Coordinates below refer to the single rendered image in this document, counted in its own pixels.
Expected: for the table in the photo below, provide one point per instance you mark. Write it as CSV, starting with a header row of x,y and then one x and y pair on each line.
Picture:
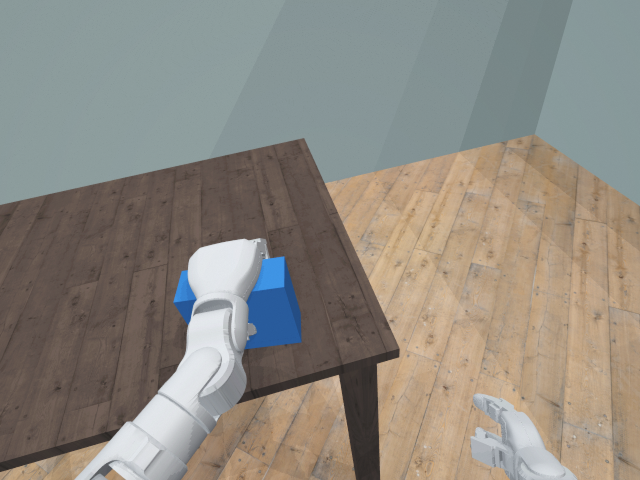
x,y
88,329

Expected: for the robot right forearm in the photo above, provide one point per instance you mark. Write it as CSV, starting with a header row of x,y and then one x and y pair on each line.
x,y
535,463

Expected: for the left robot hand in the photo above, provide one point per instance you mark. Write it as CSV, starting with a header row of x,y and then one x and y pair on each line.
x,y
231,267

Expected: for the robot left forearm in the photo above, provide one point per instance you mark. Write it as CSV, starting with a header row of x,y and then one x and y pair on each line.
x,y
208,382

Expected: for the sponge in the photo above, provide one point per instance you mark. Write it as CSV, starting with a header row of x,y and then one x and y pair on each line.
x,y
273,306

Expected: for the right robot hand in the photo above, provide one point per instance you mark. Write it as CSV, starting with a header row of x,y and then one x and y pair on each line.
x,y
517,430

